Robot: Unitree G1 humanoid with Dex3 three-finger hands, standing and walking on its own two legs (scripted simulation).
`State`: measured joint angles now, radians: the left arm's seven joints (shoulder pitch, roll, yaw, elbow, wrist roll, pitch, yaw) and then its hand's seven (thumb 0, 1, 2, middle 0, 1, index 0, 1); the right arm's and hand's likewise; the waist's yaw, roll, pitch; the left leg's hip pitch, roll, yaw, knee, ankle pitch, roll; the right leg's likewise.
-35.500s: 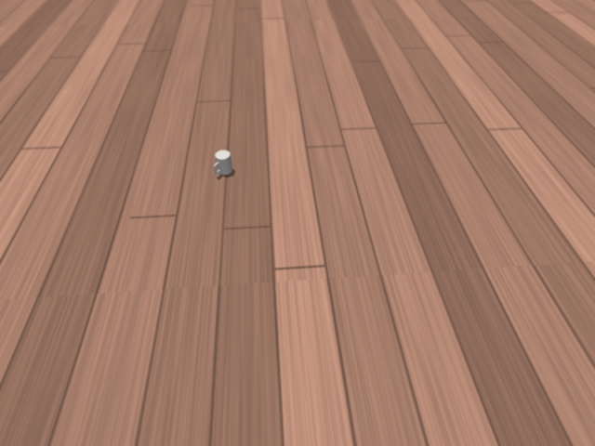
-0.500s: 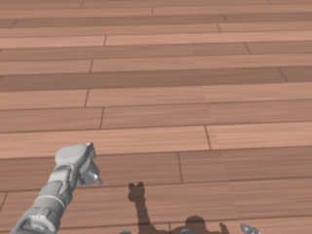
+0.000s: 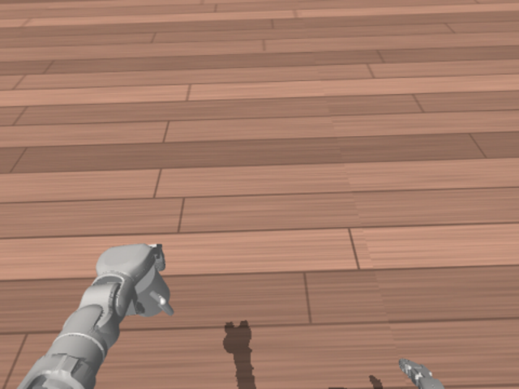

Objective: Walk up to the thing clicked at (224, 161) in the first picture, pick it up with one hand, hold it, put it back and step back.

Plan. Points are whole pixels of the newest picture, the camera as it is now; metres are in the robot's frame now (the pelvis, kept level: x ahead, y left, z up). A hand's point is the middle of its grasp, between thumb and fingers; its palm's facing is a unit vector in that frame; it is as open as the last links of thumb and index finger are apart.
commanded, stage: hold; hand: left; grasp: from above
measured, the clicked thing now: (149, 292) +0.31 +0.21 -0.09
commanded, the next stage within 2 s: crouch in 1.38 s
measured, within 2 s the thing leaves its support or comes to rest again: neither
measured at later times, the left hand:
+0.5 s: hand (129, 295) +0.28 +0.22 -0.03, palm faces -0.43 -0.06 -0.90, open 10.1 cm
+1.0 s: hand (131, 295) +0.27 +0.22 -0.02, palm faces -0.44 -0.06 -0.90, open 10.1 cm
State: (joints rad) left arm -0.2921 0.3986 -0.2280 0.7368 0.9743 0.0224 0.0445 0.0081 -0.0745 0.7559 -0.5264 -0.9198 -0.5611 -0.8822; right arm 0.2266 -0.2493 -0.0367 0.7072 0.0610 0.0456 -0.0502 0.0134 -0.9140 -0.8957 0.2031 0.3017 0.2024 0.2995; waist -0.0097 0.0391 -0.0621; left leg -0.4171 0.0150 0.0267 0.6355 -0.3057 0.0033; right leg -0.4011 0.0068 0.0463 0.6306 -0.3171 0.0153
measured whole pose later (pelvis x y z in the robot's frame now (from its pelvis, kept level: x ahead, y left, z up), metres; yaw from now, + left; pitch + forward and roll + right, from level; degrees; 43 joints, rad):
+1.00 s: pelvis -0.01 -0.01 +0.01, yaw +0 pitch +0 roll +0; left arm -0.23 0.41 -0.24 0.59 0.96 0.01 -0.05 0.01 -0.05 0.74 -0.50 -0.94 -0.54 -0.90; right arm 0.17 -0.25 -0.01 0.68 0.07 0.05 -0.07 0.02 -0.92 -0.90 0.20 0.30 0.20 0.30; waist 0.02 0.05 -0.01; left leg -0.27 0.01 0.03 0.49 -0.22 0.00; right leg -0.27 0.01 0.05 0.51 -0.24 0.01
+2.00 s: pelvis -0.03 +0.00 -0.06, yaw +1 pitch +16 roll -1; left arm -0.53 0.37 -0.20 1.11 1.13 -0.05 0.30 0.01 -0.05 0.73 -0.50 -0.94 -0.54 -0.90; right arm 0.21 -0.27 -0.06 0.71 0.01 0.03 -0.02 0.01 -0.91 -0.90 0.20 0.30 0.20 0.30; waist -0.06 0.00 -0.11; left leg -0.89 0.02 -0.01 1.02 -0.41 0.00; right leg -0.86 0.02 0.01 1.01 -0.43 0.01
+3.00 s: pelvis -0.08 +0.00 -0.35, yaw -3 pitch +38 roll -6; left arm -0.96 0.59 0.00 1.39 1.19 -0.08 0.36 0.00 -0.08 0.75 -0.52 -0.92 -0.58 -0.87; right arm 0.16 -0.24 0.00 0.73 -0.10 -0.04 0.08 0.01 -0.92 -0.90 0.20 0.30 0.20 0.30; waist -0.21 0.02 -0.15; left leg -2.14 0.02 -0.09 2.15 -0.67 0.00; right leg -2.07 0.04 -0.05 2.10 -0.70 0.02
